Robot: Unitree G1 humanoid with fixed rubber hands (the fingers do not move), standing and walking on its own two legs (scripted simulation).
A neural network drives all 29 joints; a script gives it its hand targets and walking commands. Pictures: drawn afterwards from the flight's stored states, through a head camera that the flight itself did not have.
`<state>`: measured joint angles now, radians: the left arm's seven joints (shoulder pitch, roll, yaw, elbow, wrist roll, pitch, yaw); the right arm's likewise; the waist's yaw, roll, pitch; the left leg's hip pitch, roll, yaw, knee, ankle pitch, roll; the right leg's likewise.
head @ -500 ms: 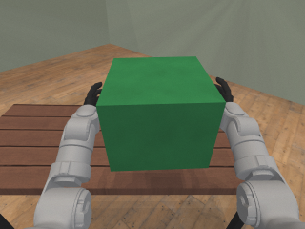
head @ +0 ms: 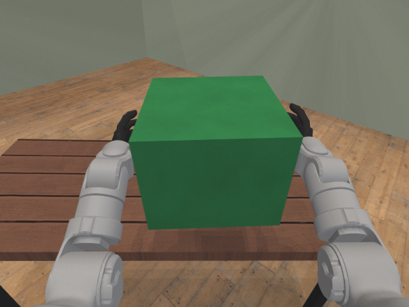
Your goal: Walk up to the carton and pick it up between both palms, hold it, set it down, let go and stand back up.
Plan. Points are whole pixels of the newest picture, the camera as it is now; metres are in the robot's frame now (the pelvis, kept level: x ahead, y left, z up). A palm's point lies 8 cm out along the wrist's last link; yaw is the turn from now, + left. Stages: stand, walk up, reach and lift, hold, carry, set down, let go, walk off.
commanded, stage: hold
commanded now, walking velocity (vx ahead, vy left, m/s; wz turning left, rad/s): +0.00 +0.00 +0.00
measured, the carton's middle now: (210, 145) +0.41 +0.00 +0.16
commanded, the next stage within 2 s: set down in 1.72 s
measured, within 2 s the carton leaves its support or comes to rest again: neither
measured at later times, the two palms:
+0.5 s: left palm (122, 147) +0.37 +0.18 +0.19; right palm (300, 142) +0.37 -0.17 +0.20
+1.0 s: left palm (122, 146) +0.36 +0.18 +0.19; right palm (300, 141) +0.37 -0.17 +0.20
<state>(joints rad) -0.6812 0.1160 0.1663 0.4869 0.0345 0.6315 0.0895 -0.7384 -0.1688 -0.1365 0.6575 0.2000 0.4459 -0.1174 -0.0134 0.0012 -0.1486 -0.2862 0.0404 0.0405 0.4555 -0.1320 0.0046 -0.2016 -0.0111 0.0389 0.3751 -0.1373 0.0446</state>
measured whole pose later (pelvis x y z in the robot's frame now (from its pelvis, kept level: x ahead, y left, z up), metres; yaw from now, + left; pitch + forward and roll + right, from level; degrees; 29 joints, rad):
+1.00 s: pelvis +0.00 +0.00 +0.00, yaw +0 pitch -2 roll -2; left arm -0.68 0.12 0.17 0.49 0.03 0.63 0.09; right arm -0.74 -0.17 -0.14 0.66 0.20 0.45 -0.12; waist -0.01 0.00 -0.15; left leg -0.29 0.04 0.04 0.46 -0.13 0.00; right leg -0.20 -0.01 0.04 0.38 -0.14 0.04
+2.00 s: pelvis +0.00 +0.00 +0.00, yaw +0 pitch -3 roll -2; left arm -0.68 0.10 0.25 0.52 0.11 0.53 0.02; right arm -0.74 -0.13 -0.14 0.66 0.06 0.33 -0.09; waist -0.01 0.00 -0.12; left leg -0.26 0.04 0.04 0.45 -0.13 0.00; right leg -0.18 -0.01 0.04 0.38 -0.14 0.04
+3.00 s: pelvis +0.03 +0.00 +0.00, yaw +0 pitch -2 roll -1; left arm -0.61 0.08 0.23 0.74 0.12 0.15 0.00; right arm -0.54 -0.09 -0.14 0.68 -0.03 0.02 -0.12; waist -0.01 0.00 -0.01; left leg -0.22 0.04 0.04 0.43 -0.17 0.00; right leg -0.13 -0.01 0.04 0.34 -0.17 0.04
